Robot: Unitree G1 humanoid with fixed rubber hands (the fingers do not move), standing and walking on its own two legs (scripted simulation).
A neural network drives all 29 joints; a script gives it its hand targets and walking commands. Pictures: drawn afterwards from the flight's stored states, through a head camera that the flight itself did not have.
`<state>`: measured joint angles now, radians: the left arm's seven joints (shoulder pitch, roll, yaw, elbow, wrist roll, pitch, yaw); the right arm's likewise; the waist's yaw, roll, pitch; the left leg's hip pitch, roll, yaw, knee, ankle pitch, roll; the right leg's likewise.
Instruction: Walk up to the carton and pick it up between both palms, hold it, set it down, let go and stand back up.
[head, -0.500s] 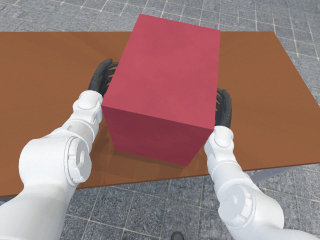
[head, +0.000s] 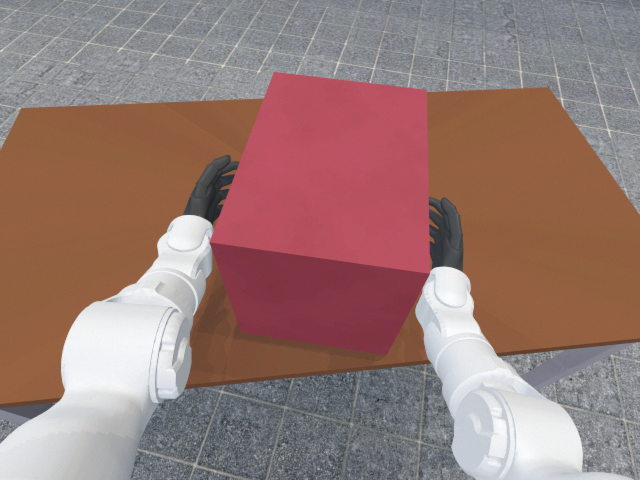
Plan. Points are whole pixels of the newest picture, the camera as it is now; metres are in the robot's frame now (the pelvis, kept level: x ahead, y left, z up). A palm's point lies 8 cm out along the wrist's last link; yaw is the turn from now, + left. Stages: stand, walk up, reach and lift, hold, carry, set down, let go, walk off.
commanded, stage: reach and lift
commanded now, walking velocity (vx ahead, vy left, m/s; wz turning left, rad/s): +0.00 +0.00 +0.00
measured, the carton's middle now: (330, 215) +0.49 -0.06 -0.01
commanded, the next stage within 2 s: none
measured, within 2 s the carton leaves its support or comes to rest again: leaves its support in 0.08 s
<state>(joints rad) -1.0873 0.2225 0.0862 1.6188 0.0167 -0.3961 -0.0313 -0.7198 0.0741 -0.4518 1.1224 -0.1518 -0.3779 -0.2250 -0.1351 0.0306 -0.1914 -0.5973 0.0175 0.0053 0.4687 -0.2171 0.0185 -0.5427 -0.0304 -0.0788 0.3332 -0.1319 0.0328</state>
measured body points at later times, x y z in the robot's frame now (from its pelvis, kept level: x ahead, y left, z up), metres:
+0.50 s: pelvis -0.03 +0.01 +0.01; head -0.02 +0.04 +0.46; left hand +0.44 +0.14 +0.16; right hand +0.37 -0.18 +0.12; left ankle -0.02 +0.10 -0.74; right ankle -0.01 -0.15 -0.74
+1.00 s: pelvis -0.02 -0.01 +0.01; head -0.05 +0.01 +0.46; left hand +0.41 +0.12 +0.16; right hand +0.36 -0.19 +0.13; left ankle -0.02 +0.10 -0.74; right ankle -0.01 -0.15 -0.74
